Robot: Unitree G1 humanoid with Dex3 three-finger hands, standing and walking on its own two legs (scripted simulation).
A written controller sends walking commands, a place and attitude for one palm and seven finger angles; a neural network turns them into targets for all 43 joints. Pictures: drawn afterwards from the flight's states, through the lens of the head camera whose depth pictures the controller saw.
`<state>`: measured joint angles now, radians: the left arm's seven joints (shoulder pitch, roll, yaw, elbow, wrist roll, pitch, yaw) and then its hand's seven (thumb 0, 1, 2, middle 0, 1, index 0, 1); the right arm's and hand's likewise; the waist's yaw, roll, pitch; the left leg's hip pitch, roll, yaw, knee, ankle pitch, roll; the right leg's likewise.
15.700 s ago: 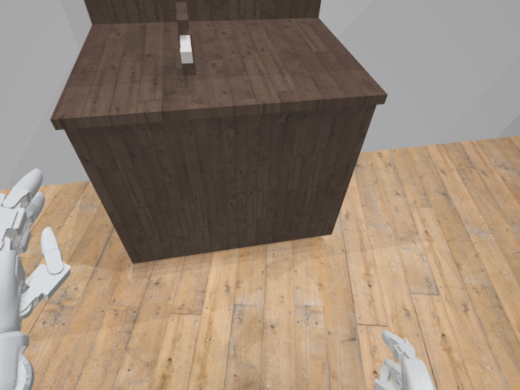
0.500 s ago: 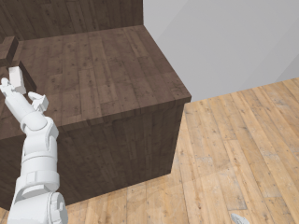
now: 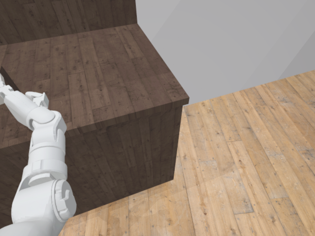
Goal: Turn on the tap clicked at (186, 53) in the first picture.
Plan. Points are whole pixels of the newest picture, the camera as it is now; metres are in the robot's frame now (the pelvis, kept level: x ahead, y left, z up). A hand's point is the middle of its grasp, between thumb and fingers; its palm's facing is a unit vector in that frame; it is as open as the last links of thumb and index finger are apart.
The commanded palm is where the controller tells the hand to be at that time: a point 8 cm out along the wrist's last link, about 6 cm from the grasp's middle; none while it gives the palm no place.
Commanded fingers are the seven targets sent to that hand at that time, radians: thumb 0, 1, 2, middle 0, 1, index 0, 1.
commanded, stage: push the lever round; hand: left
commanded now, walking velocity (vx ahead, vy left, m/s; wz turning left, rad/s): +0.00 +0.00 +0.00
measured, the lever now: (0, 96) +0.43 +0.41 +0.15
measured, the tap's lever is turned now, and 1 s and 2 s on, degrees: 14 14 14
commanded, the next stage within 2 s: lift the hand up off the lever in 0.66 s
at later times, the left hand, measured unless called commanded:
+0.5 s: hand (52, 92) +0.46 +0.29 +0.13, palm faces +0.86 -0.51 -0.11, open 7.8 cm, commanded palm +0.41 +0.31 +0.14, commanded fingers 0.00 0.90 0.90 -0.15 -0.15 -0.15 -0.15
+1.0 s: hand (51, 86) +0.48 +0.30 +0.14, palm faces +0.85 -0.52 -0.08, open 7.8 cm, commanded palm +0.42 +0.31 +0.15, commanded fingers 0.00 0.90 0.90 -0.15 -0.15 -0.15 -0.15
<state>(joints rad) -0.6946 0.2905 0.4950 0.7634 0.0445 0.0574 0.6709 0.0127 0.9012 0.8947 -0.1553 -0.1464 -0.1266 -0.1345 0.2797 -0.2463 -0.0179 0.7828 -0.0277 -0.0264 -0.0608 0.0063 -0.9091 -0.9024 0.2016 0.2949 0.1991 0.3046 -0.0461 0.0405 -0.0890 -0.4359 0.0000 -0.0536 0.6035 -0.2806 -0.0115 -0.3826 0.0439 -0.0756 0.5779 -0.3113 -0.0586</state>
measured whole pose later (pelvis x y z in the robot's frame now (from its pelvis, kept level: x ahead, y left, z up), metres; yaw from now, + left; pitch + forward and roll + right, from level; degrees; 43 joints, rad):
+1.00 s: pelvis +0.02 +0.01 +0.00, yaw -1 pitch +9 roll -1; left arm -0.83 0.34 0.57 0.92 0.10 0.03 0.73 0.01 0.90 0.89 -0.16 -0.15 -0.16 -0.15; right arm 0.35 -0.24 -0.04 0.81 -0.06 -0.01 0.00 0.00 -0.91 -0.90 0.20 0.29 0.20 0.30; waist -0.09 0.04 -0.10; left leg -0.48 0.00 -0.04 0.62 -0.31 0.00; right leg -0.42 0.05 -0.06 0.57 -0.32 -0.04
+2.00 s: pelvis +0.01 +0.00 +0.01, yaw +0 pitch +5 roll +0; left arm -0.81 0.31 0.51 0.79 0.06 0.19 0.69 0.01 0.90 0.89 -0.17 -0.15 -0.16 -0.15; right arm 0.27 -0.25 -0.02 0.81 -0.03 -0.05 -0.04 0.01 -0.91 -0.90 0.20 0.29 0.20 0.30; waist -0.04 0.04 -0.08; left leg -0.35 0.00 -0.05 0.52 -0.25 -0.01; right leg -0.29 0.04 -0.07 0.49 -0.28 -0.05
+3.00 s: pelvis +0.02 +0.01 +0.01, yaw +0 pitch +3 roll +0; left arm -0.81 0.28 0.47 0.63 0.03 0.36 0.68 0.01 0.90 0.89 -0.15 -0.15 -0.16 -0.15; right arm 0.22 -0.24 -0.01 0.81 0.00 -0.07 -0.05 0.01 -0.91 -0.90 0.20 0.29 0.20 0.30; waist 0.01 0.04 -0.07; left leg -0.25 -0.01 -0.04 0.44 -0.23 0.00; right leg -0.20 0.03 -0.06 0.41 -0.26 -0.05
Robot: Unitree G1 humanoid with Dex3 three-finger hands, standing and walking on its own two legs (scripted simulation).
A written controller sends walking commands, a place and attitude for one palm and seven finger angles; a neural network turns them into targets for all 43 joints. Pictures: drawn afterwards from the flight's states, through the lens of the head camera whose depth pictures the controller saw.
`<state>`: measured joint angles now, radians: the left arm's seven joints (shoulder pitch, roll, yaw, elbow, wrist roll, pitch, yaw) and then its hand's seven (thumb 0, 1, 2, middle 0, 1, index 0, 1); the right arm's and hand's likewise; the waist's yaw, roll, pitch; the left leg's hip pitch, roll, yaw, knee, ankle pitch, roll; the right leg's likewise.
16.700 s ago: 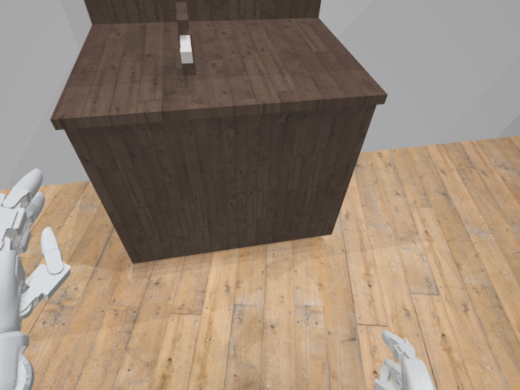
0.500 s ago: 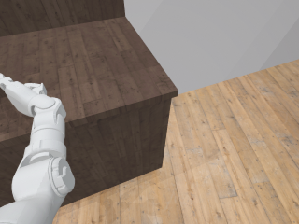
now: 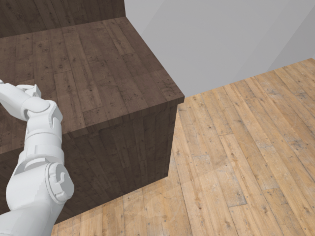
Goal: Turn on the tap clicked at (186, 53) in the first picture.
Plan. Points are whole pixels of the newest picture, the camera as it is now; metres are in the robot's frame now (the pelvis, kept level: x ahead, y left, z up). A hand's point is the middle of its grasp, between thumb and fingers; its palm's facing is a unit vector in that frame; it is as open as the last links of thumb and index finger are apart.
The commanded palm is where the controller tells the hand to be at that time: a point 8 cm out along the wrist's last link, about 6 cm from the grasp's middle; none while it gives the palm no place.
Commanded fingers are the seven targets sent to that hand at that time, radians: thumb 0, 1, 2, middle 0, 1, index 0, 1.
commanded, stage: lift the hand up off the lever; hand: left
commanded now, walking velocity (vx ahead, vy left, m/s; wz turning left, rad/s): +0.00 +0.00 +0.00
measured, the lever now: out of the picture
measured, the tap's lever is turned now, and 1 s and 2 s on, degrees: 14 14 13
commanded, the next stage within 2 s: none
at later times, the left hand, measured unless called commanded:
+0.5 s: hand (32, 84) +0.44 +0.29 +0.17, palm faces +0.85 -0.52 -0.07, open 7.8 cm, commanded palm +0.38 +0.30 +0.17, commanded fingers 0.00 0.90 0.90 -0.15 -0.15 -0.15 -0.15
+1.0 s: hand (23, 84) +0.42 +0.30 +0.18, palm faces +0.86 -0.51 -0.08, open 7.8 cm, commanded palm +0.37 +0.31 +0.19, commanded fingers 0.00 0.90 0.90 -0.15 -0.15 -0.15 -0.15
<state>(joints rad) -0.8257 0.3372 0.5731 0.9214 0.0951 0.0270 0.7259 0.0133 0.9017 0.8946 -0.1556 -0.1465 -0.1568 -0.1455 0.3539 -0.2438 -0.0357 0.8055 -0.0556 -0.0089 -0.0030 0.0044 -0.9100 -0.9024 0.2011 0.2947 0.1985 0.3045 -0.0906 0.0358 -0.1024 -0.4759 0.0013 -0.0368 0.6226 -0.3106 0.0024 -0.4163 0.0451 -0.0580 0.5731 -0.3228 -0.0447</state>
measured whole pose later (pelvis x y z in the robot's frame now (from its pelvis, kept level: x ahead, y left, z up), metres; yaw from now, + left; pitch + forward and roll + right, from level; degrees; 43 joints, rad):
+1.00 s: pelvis -0.01 -0.01 +0.01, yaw +1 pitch +5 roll +0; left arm -0.81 0.31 0.51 0.79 0.06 0.19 0.69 0.01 0.90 0.89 -0.17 -0.15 -0.16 -0.15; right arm 0.27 -0.25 -0.02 0.81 -0.03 -0.05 -0.04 0.01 -0.91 -0.90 0.20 0.29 0.20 0.30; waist -0.04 0.04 -0.08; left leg -0.35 0.00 -0.05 0.52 -0.25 -0.01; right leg -0.29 0.04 -0.07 0.49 -0.28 -0.05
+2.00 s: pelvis +0.00 +0.00 +0.01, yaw +1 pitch +3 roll +0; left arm -0.81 0.28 0.47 0.63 0.03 0.36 0.68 0.01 0.90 0.89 -0.15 -0.15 -0.16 -0.15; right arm 0.22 -0.24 -0.01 0.81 0.00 -0.07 -0.05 0.01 -0.91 -0.90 0.20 0.29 0.20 0.30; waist 0.01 0.04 -0.07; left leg -0.25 -0.01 -0.04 0.44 -0.23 0.00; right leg -0.20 0.03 -0.06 0.41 -0.26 -0.05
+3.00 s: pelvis -0.03 -0.01 +0.02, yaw -2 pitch -5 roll +0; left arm -0.01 0.34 0.31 0.03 -0.09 -0.10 0.11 0.01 0.89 0.89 -0.19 -0.23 -0.19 -0.23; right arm 0.17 -0.21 0.03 0.67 0.02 -0.10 -0.07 0.01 -0.91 -0.90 0.20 0.30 0.20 0.30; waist 0.03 0.06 0.03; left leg -0.08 0.02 0.01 0.33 -0.16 -0.01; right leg -0.05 0.06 -0.01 0.30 -0.17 -0.05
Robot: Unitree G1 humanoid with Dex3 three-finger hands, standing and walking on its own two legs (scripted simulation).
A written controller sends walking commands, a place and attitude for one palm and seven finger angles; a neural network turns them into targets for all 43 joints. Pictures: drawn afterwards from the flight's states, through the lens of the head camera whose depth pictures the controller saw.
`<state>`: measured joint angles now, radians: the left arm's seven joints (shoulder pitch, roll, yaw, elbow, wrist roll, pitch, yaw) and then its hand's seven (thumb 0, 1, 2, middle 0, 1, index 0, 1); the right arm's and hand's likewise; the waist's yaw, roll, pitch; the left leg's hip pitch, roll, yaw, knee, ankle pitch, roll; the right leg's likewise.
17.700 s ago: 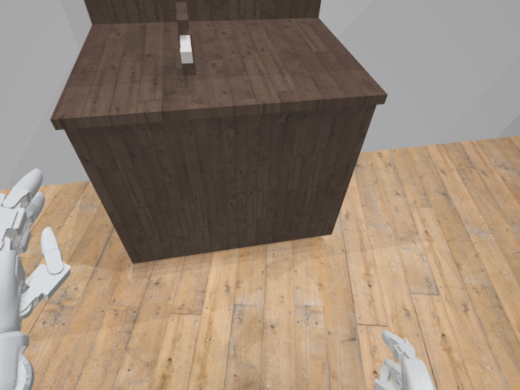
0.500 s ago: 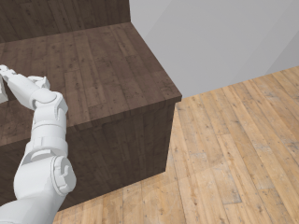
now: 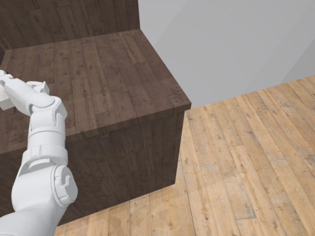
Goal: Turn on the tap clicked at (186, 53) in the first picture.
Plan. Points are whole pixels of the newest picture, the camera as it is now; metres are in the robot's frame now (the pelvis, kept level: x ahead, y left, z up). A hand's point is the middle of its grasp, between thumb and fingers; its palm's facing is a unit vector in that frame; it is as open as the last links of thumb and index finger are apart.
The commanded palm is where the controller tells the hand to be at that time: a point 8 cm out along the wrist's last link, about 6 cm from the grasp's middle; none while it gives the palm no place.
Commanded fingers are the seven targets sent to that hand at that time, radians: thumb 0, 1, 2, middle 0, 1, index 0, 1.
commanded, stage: lift the hand up off the lever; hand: left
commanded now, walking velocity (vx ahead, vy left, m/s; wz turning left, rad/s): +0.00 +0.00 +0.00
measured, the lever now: (5, 101) +0.42 +0.41 +0.14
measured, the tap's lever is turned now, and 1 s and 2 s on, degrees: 14 13 13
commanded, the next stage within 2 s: draw the hand back beside the body in 1.16 s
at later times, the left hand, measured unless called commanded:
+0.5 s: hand (39, 81) +0.43 +0.30 +0.19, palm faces +0.84 -0.54 -0.07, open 7.8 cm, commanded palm +0.38 +0.32 +0.20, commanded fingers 0.00 0.90 0.90 -0.15 -0.15 -0.15 -0.15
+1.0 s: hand (35, 77) +0.43 +0.30 +0.21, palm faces +0.84 -0.54 -0.07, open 7.8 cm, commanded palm +0.37 +0.31 +0.21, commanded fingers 0.00 0.90 0.90 -0.15 -0.15 -0.15 -0.15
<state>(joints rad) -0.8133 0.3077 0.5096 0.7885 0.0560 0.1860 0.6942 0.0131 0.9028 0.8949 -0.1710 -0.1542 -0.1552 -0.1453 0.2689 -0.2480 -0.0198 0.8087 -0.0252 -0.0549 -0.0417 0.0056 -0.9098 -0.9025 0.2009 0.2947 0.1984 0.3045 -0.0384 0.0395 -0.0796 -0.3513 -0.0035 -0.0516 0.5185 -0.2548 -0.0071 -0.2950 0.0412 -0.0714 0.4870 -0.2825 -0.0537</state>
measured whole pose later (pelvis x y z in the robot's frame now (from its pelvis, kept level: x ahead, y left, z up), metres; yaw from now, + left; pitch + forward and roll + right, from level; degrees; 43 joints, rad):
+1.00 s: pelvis +0.01 +0.01 +0.01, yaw +0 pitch +3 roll +0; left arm -0.81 0.28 0.47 0.63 0.03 0.36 0.68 0.01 0.90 0.89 -0.15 -0.15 -0.16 -0.15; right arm 0.22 -0.24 -0.01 0.81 0.00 -0.07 -0.05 0.01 -0.91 -0.90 0.20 0.29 0.20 0.30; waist 0.01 0.04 -0.07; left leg -0.25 -0.01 -0.04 0.44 -0.23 0.00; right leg -0.20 0.03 -0.06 0.41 -0.26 -0.05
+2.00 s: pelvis -0.02 +0.00 +0.01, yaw -4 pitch -5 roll +0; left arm -0.01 0.34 0.31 0.03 -0.09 -0.10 0.11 0.01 0.89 0.89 -0.19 -0.23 -0.19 -0.23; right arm 0.17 -0.21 0.03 0.67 0.02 -0.10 -0.07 0.01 -0.91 -0.90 0.20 0.30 0.20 0.30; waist 0.03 0.06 0.03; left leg -0.08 0.02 0.01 0.33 -0.16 -0.01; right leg -0.05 0.06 -0.01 0.30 -0.17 -0.05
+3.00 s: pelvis -0.02 +0.01 +0.01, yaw -2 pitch -3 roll -1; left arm 0.40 0.33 0.32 -0.35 -0.06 -0.14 0.12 0.01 0.89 0.89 -0.21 -0.30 -0.21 -0.30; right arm 0.17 -0.23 0.01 0.62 0.00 -0.08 -0.06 0.01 -0.91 -0.90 0.20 0.30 0.20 0.30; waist 0.03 0.07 0.03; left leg -0.17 0.01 -0.02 0.41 -0.19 0.00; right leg -0.11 0.05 -0.04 0.34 -0.18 -0.04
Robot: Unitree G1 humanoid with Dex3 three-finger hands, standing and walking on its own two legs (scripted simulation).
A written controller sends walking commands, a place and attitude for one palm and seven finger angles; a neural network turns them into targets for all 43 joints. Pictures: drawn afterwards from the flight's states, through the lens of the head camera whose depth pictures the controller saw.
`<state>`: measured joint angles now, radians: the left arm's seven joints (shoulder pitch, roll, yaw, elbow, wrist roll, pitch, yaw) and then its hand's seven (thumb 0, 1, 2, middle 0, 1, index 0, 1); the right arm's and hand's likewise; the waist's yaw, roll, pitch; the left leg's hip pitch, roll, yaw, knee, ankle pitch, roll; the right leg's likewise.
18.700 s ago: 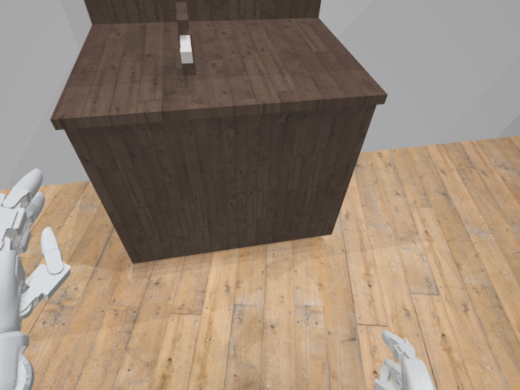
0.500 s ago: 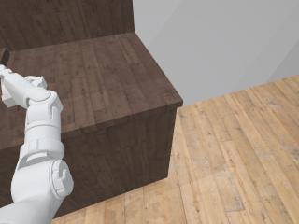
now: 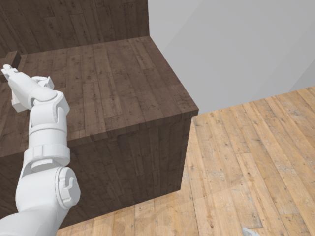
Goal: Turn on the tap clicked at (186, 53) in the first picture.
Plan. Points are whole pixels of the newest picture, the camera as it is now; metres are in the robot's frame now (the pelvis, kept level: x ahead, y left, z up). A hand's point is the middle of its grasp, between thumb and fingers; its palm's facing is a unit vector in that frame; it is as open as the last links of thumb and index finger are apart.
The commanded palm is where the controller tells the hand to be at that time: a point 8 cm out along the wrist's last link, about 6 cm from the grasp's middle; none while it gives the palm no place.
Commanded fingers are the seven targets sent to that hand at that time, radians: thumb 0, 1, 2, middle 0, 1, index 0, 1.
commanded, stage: lift the hand up off the lever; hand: left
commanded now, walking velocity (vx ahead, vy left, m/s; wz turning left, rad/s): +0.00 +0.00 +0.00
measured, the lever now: (20, 104) +0.41 +0.40 +0.13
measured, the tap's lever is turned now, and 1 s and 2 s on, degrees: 13 13 13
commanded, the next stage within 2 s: draw the hand back beside the body in 0.16 s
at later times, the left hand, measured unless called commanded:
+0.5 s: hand (63, 93) +0.38 +0.24 +0.20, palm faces +0.44 -0.90 -0.05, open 7.7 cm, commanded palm +0.32 +0.29 +0.20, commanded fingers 0.00 0.90 0.90 -0.16 -0.19 -0.16 -0.19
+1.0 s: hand (48, 133) +0.27 +0.24 +0.18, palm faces +0.40 -0.89 -0.24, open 7.6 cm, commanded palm +0.22 +0.28 +0.19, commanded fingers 0.00 0.90 0.90 -0.19 -0.26 -0.19 -0.26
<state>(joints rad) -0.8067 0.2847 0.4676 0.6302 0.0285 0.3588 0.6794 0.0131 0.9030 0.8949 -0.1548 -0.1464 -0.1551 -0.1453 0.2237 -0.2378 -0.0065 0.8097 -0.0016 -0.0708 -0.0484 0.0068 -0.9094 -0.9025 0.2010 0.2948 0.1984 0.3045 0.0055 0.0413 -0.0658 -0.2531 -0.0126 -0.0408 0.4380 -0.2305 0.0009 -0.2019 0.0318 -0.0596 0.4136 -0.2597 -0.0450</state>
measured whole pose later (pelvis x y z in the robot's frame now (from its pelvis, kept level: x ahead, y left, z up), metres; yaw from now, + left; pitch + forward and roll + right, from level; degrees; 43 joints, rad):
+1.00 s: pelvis -0.03 +0.00 +0.01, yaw -3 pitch -5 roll +0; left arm -0.01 0.34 0.31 0.03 -0.09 -0.10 0.11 0.01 0.89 0.89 -0.19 -0.23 -0.19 -0.23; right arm 0.17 -0.21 0.03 0.67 0.02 -0.10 -0.07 0.01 -0.91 -0.90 0.20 0.30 0.20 0.30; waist 0.03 0.06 0.03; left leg -0.08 0.02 0.01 0.33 -0.16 -0.01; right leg -0.05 0.06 -0.01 0.30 -0.17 -0.05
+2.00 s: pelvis -0.03 +0.00 +0.00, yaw -1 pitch -3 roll -1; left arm 0.40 0.33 0.32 -0.35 -0.06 -0.14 0.12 0.01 0.89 0.89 -0.21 -0.30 -0.21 -0.30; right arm 0.17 -0.23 0.01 0.62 0.00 -0.08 -0.06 0.01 -0.91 -0.90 0.20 0.30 0.20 0.30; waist 0.03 0.07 0.03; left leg -0.17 0.01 -0.02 0.41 -0.19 0.00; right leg -0.11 0.05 -0.04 0.34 -0.18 -0.04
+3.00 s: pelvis -0.18 +0.03 -0.02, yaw +4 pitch -1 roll -2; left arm 0.43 0.39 0.38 -0.54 -0.03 -0.17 0.18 0.01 0.89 0.89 -0.22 -0.30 -0.22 -0.30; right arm 0.16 -0.18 -0.02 0.59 -0.01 -0.07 -0.07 0.01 -0.91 -0.90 0.20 0.29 0.20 0.30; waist 0.01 0.00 0.07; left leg -0.46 0.02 0.01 0.62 -0.14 0.04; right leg -0.50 0.10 0.06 0.98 -0.36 0.03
